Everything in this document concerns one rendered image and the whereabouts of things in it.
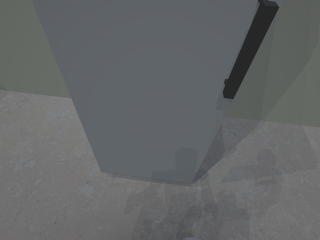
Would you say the fridge door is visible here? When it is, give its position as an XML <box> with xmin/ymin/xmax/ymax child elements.
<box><xmin>31</xmin><ymin>0</ymin><xmax>284</xmax><ymax>183</ymax></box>

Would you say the handle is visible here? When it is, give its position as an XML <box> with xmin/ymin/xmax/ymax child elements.
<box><xmin>223</xmin><ymin>0</ymin><xmax>279</xmax><ymax>99</ymax></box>

